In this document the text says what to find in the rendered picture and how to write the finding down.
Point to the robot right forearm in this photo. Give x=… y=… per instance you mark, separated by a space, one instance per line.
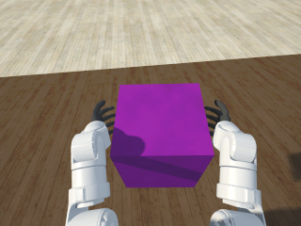
x=238 y=165

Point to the right robot upper arm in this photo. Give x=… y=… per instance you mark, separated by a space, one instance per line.
x=225 y=217

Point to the robot left forearm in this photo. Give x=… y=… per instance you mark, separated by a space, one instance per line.
x=89 y=184

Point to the carton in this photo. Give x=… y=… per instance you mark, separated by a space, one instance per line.
x=161 y=136

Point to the left robot upper arm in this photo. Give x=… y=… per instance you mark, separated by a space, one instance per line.
x=95 y=217

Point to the robot left hand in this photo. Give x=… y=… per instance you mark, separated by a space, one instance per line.
x=97 y=115

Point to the robot right hand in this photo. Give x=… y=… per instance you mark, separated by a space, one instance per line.
x=222 y=115

